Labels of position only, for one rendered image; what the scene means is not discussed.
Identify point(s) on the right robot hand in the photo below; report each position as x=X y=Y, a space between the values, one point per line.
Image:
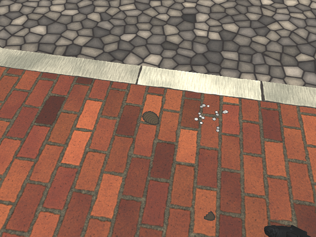
x=284 y=231

